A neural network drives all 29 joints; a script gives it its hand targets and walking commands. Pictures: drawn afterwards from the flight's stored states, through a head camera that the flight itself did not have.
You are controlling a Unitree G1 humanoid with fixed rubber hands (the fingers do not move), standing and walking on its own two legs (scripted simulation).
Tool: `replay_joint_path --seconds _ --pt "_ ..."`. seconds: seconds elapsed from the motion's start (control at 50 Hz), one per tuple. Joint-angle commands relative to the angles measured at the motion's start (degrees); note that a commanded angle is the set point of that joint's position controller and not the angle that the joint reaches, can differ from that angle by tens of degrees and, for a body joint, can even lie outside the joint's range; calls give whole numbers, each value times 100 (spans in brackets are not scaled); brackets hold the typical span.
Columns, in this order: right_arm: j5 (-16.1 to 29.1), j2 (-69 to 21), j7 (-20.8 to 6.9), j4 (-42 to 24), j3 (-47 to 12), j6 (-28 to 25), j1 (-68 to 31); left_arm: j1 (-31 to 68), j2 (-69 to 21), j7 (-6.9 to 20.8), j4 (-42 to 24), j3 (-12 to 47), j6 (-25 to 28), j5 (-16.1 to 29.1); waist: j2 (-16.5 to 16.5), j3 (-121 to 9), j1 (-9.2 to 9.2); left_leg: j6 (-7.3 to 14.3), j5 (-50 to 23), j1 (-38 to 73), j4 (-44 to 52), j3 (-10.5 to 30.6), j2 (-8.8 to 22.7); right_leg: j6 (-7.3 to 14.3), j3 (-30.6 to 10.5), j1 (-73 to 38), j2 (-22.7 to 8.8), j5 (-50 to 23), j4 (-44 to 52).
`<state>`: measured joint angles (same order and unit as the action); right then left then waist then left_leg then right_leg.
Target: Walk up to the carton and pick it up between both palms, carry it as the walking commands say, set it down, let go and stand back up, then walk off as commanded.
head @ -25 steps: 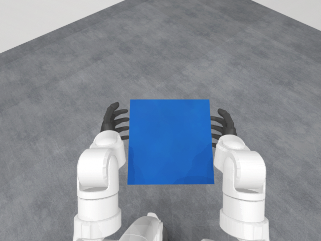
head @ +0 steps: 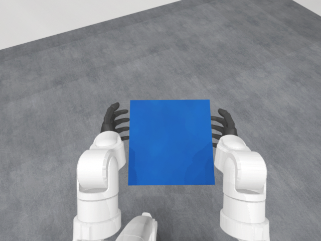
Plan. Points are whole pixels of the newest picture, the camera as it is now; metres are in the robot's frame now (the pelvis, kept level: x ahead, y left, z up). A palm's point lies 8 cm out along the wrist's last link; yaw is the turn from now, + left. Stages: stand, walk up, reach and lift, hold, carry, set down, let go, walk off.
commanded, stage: carry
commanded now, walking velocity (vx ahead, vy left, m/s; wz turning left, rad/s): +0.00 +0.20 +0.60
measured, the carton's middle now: (168, 144) +0.35 +0.00 +0.00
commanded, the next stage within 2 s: none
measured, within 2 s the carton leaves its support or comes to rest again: neither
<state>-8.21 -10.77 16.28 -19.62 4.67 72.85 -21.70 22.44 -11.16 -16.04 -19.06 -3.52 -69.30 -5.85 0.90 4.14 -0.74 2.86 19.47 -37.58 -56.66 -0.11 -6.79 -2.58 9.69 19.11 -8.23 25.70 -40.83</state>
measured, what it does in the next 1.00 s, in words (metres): steps to the left, turning left: left foot, then right foot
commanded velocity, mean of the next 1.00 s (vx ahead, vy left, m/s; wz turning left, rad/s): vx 0.00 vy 0.20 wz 0.60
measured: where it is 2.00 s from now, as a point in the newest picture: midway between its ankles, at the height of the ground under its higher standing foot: outside the picture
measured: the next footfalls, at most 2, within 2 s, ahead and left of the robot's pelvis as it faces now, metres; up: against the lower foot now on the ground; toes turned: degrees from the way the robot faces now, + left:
left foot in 0.08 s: +0.10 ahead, +0.14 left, +0.00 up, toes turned +4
right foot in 0.34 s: -0.03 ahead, -0.01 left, +0.00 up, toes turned +3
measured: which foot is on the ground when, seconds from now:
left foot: up 0.00-0.06, down 0.08-0.36, up 0.38-0.54, down 0.56-0.82, up 0.84-1.00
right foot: down 0.00-0.10, up 0.12-0.32, down 0.34-0.56, up 0.58-0.78, down 0.80-1.00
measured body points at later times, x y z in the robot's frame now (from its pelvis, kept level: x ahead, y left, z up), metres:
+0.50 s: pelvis -0.05 +0.16 +0.00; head +0.02 +0.17 +0.45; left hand +0.24 +0.36 +0.09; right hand +0.30 +0.11 +0.08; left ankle -0.04 +0.26 -0.68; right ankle -0.07 -0.01 -0.71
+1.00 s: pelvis -0.14 +0.31 +0.00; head -0.08 +0.34 +0.44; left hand +0.08 +0.58 +0.09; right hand +0.20 +0.35 +0.08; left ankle -0.16 +0.43 -0.71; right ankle -0.11 +0.13 -0.71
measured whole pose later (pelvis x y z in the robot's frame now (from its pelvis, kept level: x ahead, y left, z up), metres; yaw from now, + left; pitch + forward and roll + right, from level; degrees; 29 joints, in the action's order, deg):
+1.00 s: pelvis -0.14 +0.31 +0.00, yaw +33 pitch +6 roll +1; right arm -8.2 -10.4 16.3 -20.4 4.3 72.9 -20.8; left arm 21.7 -10.9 -16.6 -19.3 -2.5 -69.2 -5.2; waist 0.1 2.0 2.3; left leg 1.4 19.6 -32.5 -43.5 -0.2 -2.2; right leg -5.7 11.1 19.3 -13.3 25.2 -41.4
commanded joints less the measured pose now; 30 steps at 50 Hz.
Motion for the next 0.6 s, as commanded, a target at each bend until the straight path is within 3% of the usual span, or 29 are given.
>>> replay_joint_path --seconds 0.0,0.02,0.04,0.06,0.08,0.1,0.12,0.16,0.18,0.24,0.28,0.3,0.32,0.34,0.36,0.38,0.4,0.42,0.46,0.5,0.52,0.54,0.56,0.58 --pt "2394 -5613 -1220 -1276 -2924 -389 -2768 1568 -5934 1242 -968 2877 124 2089 -1140 -3728 106 -254 363 -37 620 134 772 541 -384 -3031 -1912 -6187 26" --pt "2487 -5563 -1252 -1268 -2952 -365 -2870 1338 -5931 1194 -854 2798 116 1945 -1418 -3762 73 -219 266 527 1608 -59 642 360 -57 -2876 -1682 -6022 -157" --pt "2565 -5611 -1285 -1207 -3042 -356 -2849 1158 -5909 1157 -743 2732 118 1829 -1468 -4018 136 -106 -155 1377 2298 -256 379 236 202 -2580 -1460 -5976 -721" --pt "2611 -5713 -1325 -1174 -3102 -351 -2857 1115 -5838 1129 -695 2662 129 1750 -1023 -4205 309 10 -1118 2507 3048 -161 339 63 341 -1749 -1254 -5049 -1560" --pt "2688 -5721 -1363 -1022 -3135 -337 -2987 1041 -5853 1107 -622 2635 129 1625 98 -4003 128 303 -3492 3446 2869 1198 1221 -171 172 -147 -697 -736 -1972" --pt "2650 -5527 -1377 -848 -3047 -332 -3005 1388 -5723 1055 -835 2719 120 1654 1980 -4051 119 669 -6658 4066 2739 3286 2215 -511 -103 1199 251 1617 -3039" --pt "2693 -5708 -1391 -792 -3087 -326 -2796 1551 -5683 1072 -873 2726 130 1693 1487 -4029 131 673 -7241 4394 2464 3012 1901 -414 -519 1451 318 1768 -2937" --pt "2615 -5848 -1379 -1028 -3098 -395 -2859 1707 -5967 1172 -863 2897 133 1975 886 -4194 157 403 -6774 4526 2490 2689 1765 -383 -478 1426 392 1319 -2383" --pt "2573 -5851 -1355 -1158 -3055 -445 -2926 1789 -6052 1223 -877 2957 154 2086 947 -4204 154 237 -6619 4517 2627 2554 1611 -330 -404 1274 491 1083 -2083" --pt "2314 -5764 -1263 -1160 -2867 -534 -2667 1879 -6071 1303 -1002 3101 189 2321 1207 -4339 125 26 -6354 4385 3004 2408 1443 -133 -402 565 671 726 -1055" --pt "2197 -5682 -1194 -1171 -2768 -570 -2562 1753 -6009 1334 -1000 3051 204 2425 1081 -4667 78 -386 -6146 4101 3250 2117 1264 12 -365 -534 706 437 125" --pt "2157 -5643 -1154 -1161 -2739 -562 -2550 1614 -5960 1353 -936 2980 203 2443 931 -4778 -11 -760 -5714 3367 3313 1820 1080 185 -495 -1604 522 84 860" --pt "2148 -5659 -1125 -1218 -2752 -570 -2646 1559 -5966 1381 -927 2901 227 2485 745 -4876 -106 -1170 -4574 2272 3235 1416 914 463 -716 -2993 -40 -458 1683" --pt "2109 -5753 -1107 -1179 -2780 -525 -2507 1623 -5927 1412 -932 2814 238 2477 -772 -4843 -110 -1379 -1624 1009 2240 624 411 838 -1520 -4072 -1410 -1409 2277" --pt "2139 -5679 -1119 -1457 -2837 -503 -2626 1667 -5978 1453 -966 2849 243 2431 -3048 -4556 -29 -1059 1222 -173 -452 376 323 1679 -3066 -3691 -3498 -3641 1586" --pt "2199 -5665 -1098 -1796 -2828 -548 -3330 1959 -6004 1416 -1070 2900 244 2396 -2355 -3875 16 -657 1303 -1146 -1522 767 1113 1685 -2495 -3407 -3594 -5467 1143" --pt "2175 -5547 -1091 -1705 -2837 -518 -3149 1903 -5979 1358 -1106 2933 203 2400 -1370 -3746 78 -409 1268 -1164 -1517 1019 1303 1297 -1805 -3283 -3122 -5986 641" --pt "2195 -5578 -1123 -1569 -2883 -463 -2863 1803 -5915 1318 -1037 2978 150 2298 -908 -3689 143 -280 929 -1022 -903 832 1267 929 -1205 -3231 -2616 -6136 435" --pt "2362 -5557 -1179 -1295 -2920 -383 -2717 1548 -5820 1245 -969 2870 112 2113 -1133 -3695 111 -301 406 -107 421 196 806 544 -363 -2968 -1864 -6144 123" --pt "2561 -5559 -1250 -1177 -3056 -342 -2767 1129 -5767 1159 -762 2687 113 1814 -1615 -3919 86 -212 51 1067 2096 -201 441 263 135 -2700 -1504 -5943 -446" --pt "2591 -5642 -1288 -1116 -3095 -335 -2720 1048 -5700 1119 -695 2630 120 1719 -1251 -4118 244 -105 -663 2047 2942 -256 329 111 319 -2123 -1322 -5358 -1287" --pt "2677 -5683 -1334 -1047 -3193 -331 -2840 936 -5677 1097 -589 2562 132 1592 -402 -4121 189 108 -2548 3171 2896 631 876 -83 187 -705 -945 -2208 -1764" --pt "2681 -5516 -1352 -908 -3148 -333 -3004 1139 -5624 1055 -733 2606 142 1598 1652 -4220 92 581 -6403 3907 2699 3022 2328 -463 117 793 -48 1198 -2905" --pt "2685 -5659 -1364 -755 -3099 -342 -2724 1547 -5555 1059 -895 2694 163 1671 1670 -3989 126 651 -7499 4252 2462 2959 1892 -452 -412 1374 369 1791 -2884"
